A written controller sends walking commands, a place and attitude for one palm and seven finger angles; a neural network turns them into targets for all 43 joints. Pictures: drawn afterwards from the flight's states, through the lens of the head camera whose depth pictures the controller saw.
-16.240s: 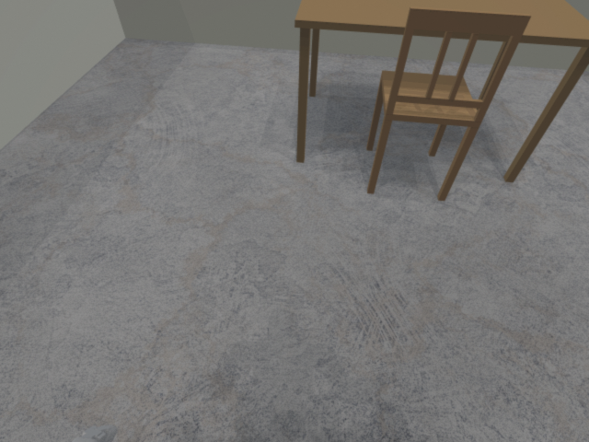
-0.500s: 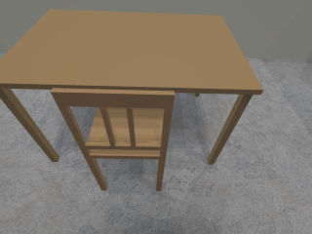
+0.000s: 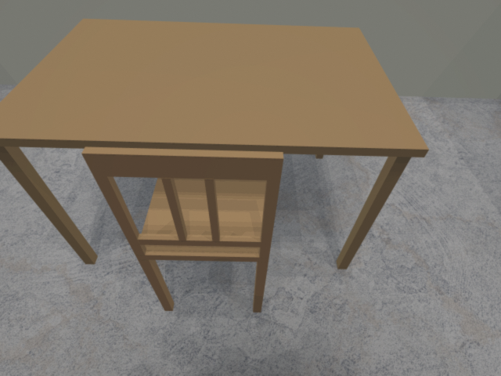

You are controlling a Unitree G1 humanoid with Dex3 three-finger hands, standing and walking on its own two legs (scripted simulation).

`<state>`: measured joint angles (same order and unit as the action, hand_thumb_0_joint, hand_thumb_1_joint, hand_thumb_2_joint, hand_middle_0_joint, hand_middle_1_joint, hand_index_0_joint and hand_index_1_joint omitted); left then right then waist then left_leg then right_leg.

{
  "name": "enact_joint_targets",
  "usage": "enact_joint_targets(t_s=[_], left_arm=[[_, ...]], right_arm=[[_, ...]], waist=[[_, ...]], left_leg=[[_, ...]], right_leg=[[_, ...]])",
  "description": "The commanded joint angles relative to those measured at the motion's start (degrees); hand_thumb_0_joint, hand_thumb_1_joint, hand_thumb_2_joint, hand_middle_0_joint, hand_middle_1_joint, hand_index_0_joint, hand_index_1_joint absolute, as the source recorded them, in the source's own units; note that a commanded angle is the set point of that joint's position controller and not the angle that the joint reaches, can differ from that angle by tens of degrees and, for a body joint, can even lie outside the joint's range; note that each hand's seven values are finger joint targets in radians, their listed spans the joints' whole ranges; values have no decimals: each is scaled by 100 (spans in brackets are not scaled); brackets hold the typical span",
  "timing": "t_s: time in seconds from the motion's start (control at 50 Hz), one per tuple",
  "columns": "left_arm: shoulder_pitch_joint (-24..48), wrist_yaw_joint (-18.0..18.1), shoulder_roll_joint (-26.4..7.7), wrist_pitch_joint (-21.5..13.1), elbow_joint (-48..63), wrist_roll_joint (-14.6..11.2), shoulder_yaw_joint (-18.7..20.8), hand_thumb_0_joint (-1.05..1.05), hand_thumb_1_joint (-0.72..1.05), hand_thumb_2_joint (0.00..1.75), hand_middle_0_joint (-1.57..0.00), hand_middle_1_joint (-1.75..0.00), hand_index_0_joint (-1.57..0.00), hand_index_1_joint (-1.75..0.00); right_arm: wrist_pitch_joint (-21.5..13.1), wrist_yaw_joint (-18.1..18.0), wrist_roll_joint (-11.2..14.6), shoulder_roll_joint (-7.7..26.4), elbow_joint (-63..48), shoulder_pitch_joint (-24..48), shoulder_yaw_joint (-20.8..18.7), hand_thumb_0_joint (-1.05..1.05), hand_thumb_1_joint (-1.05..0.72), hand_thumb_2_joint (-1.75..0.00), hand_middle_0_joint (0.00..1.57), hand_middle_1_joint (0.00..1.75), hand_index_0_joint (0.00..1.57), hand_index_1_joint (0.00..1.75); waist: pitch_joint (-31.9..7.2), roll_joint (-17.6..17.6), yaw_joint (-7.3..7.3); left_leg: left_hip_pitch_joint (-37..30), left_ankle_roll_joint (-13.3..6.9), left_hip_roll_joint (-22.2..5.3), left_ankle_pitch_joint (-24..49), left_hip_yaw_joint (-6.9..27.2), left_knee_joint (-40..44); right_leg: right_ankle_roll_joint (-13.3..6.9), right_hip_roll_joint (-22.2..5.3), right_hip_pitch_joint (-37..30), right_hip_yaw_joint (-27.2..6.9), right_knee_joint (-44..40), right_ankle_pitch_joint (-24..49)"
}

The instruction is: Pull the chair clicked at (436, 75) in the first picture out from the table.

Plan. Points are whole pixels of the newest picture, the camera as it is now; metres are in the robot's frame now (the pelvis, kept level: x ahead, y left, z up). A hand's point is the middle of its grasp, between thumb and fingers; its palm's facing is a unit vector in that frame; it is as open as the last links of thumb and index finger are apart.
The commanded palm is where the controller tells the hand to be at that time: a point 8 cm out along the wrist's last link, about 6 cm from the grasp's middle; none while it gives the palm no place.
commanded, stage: raise the hand toward the chair's back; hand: left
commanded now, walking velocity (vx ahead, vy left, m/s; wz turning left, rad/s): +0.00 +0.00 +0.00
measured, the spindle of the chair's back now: (176, 210) +0.48 +0.21 -0.11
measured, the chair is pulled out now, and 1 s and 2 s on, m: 0.00 0.00 0.00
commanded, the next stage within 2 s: none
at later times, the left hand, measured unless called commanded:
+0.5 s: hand (148, 370) +0.14 +0.17 -0.06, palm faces +0.18 -0.98 -0.08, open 10.6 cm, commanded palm +0.13 +0.22 -0.06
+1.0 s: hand (148, 337) +0.19 +0.18 -0.05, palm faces +0.05 -1.00 -0.05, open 14.9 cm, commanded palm +0.16 +0.23 -0.04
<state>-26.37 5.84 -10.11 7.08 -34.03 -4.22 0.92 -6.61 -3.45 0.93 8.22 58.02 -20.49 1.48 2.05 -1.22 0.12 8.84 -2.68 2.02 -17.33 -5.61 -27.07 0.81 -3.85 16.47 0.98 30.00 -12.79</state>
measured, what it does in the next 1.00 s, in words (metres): lowers itself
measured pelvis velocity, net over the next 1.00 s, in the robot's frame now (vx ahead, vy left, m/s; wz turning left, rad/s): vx -0.02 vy -0.03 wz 0.06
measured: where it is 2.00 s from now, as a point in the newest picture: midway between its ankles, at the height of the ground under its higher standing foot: outside the picture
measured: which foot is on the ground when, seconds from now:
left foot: down 0.00-1.00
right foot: down 0.00-1.00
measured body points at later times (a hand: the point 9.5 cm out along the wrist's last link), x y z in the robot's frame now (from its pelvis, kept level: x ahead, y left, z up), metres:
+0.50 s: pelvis -0.01 -0.05 -0.11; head +0.07 -0.03 +0.33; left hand +0.13 +0.22 -0.05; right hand +0.27 -0.25 -0.15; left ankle -0.03 +0.08 -0.74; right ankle +0.04 -0.14 -0.74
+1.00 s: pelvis -0.02 -0.03 -0.09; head +0.06 -0.01 +0.35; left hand +0.18 +0.23 -0.04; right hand +0.16 -0.28 -0.17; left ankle -0.03 +0.08 -0.74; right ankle +0.04 -0.14 -0.74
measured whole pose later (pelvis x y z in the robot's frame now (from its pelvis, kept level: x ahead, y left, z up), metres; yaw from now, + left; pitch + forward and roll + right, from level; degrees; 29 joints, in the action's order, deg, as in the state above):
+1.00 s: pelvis -0.02 -0.03 -0.09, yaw +4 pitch +17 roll -1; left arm -23.7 -16.4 -13.2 -27.1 -0.7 -16.5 11.0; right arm -13.6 -3.1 1.6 15.1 32.2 -14.0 -2.6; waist -8.0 0.6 -1.6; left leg 52.2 -0.6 -0.7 -33.3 0.5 -68.4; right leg -0.8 -2.6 55.6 5.2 64.8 -26.2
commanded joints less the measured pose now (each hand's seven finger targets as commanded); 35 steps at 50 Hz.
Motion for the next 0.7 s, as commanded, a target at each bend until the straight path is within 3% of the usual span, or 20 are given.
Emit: enact_joint_targets(t_s=[0.0,0.02,0.04,0.06,0.08,0.12,0.14,0.16,0.18,0.22,0.24,0.26,0.3,0.34,0.38,0.44,0.52,0.58,0.64,0.68], left_arm=[[896,212,544,-1008,3817,-584,-637,0,78,85,-19,-28,-19,-28],[947,157,194,-1297,3747,-481,-387,0,76,84,-19,-28,-19,-28],[685,32,101,-1585,3400,-481,-105,0,74,83,-18,-27,-18,-27],[146,-221,467,-1964,3014,-458,-240,0,71,82,-18,-27,-18,-27],[-612,-533,768,-2381,2513,-553,-263,0,69,81,-18,-27,-18,-27],[-1612,-1222,494,-3394,2627,-777,301,0,64,79,-17,-26,-17,-26],[-1894,-1562,66,-3833,2428,-803,815,0,62,78,-17,-26,-17,-26],[-1765,-1900,-60,-4332,2639,-796,890,0,60,77,-17,-25,-17,-25],[-1753,-2010,-346,-4531,2577,-742,1190,0,57,76,-17,-25,-17,-25],[-1575,-2114,-344,-4419,3020,-792,1165,0,53,74,-16,-24,-16,-24],[-1203,-2079,-592,-4324,3416,-896,1392,0,50,73,-16,-24,-16,-24],[-912,-2039,-569,-4279,3896,-967,1325,0,48,72,-16,-23,-16,-23],[-470,-1858,-682,-4391,4746,-1012,1441,0,43,70,-15,-23,-15,-23],[234,-1875,-791,-4619,5483,-1116,1398,0,39,68,-15,-22,-15,-22],[506,-2140,-580,-4812,5606,-1143,986,0,34,66,-14,-21,-14,-21],[745,-2732,-600,-4643,5220,-1307,728,0,27,63,-14,-20,-14,-20],[145,-3105,-993,-3613,4384,-1489,1419,0,18,59,-13,-19,-13,-19],[-102,-2943,-1148,-3056,4620,-1637,1870,0,11,56,-12,-18,-12,-18],[-266,-2535,-1148,-3007,4544,-1630,2097,0,4,53,-11,-16,-11,-16],[-185,-2380,-953,-3245,4638,-1544,1898,0,-1,51,-11,-16,-11,-16]], right_arm=[[-1516,-115,244,1197,-1748,690,-306,0,-90,-90,20,30,20,30],[-1616,-81,114,1316,-1883,716,-357,0,-90,-90,20,30,20,30],[-1659,-5,56,1336,-2080,674,-420,0,-90,-90,20,30,20,30],[-1670,81,-11,1300,-2252,724,-487,0,-90,-90,20,30,20,30],[-1686,166,-43,1248,-2471,852,-551,0,-90,-90,20,30,20,30],[-1571,389,-95,1231,-2829,1086,-712,0,-90,-90,20,30,20,30],[-1443,536,-93,1252,-2923,1167,-785,0,-90,-90,20,30,20,30],[-1351,632,-129,1256,-3123,1376,-808,0,-90,-90,20,30,20,30],[-1264,644,-93,1227,-3268,1495,-863,0,-90,-90,20,30,20,30],[-1057,619,-41,1178,-3619,1614,-831,0,-90,-90,20,30,20,30],[-938,575,-45,1184,-3723,1576,-836,0,-90,-90,20,30,20,30],[-868,516,-1,1151,-3909,1626,-812,0,-90,-90,20,30,20,30],[-844,409,-19,1062,-3944,1390,-803,0,-90,-90,20,30,20,30],[-846,322,-65,1088,-3799,1137,-766,0,-90,-90,20,30,20,30],[-935,253,-54,1120,-3635,1118,-714,0,-90,-90,20,30,20,30],[-1128,158,-10,1248,-3452,1072,-631,0,-90,-90,20,30,20,30],[-1093,54,182,1239,-3451,1211,-660,0,-90,-90,20,30,20,30],[-970,53,213,1115,-3604,1355,-654,0,-90,-90,20,30,20,30],[-904,60,156,964,-3593,1418,-640,0,-90,-90,20,30,20,30],[-910,70,136,941,-3539,1336,-634,0,-90,-90,20,30,20,30]], waist=[[-122,464,-275],[-94,176,-411],[12,-458,-394],[-81,-1200,-238],[-117,-1607,-19],[-719,-1407,334],[-858,-729,474],[-971,-241,421],[-1120,-124,486],[-1419,38,552],[-1649,57,543],[-1859,110,482],[-2290,597,332],[-2505,527,-28],[-2464,655,-287],[-2395,549,-506],[-2647,-23,-187],[-3114,-70,82],[-2961,-330,196],[-2732,-191,126]], left_leg=[[1068,343,-373,190,924,340],[1348,304,-283,-165,954,-19],[1822,329,-201,-421,957,-277],[2172,358,-214,-432,921,-572],[2566,369,-203,-406,819,-943],[3109,483,-126,44,588,-1586],[3261,577,-71,276,505,-1835],[3401,583,-38,381,444,-2140],[3706,509,-19,424,380,-2386],[4027,393,44,286,275,-2630],[4119,374,63,187,314,-2757],[4212,303,89,-52,231,-2951],[4064,240,-15,155,399,-3188],[4030,208,-102,365,570,-3560],[4071,153,-155,253,625,-3848],[4317,94,-195,100,682,-4145],[4769,113,-151,-150,629,-3988],[4632,149,-111,85,642,-3751],[4696,199,-123,176,700,-3600],[4662,199,-128,68,678,-3480]], right_leg=[[-135,261,531,467,262,-309],[-127,271,751,430,143,-500],[-148,288,986,518,255,-795],[-164,335,1285,615,560,-1097],[-182,345,1591,647,876,-1319],[-261,356,1581,574,1493,-954],[-348,319,1498,470,1804,-537],[-379,309,1636,463,2128,-213],[-392,301,1783,395,2425,-45],[-362,291,1881,244,2696,52],[-354,296,1864,124,2766,-43],[-297,240,1826,-171,2627,-349],[-302,277,1972,-232,2775,-155],[-253,326,2201,-293,2937,236],[-225,313,2534,-334,2898,62],[-200,326,2744,-370,2888,-176],[-98,198,2018,-556,2506,-731],[-33,75,1366,-618,2419,-382],[-19,77,1222,-548,2466,-75],[-40,87,1456,-467,2431,-307]])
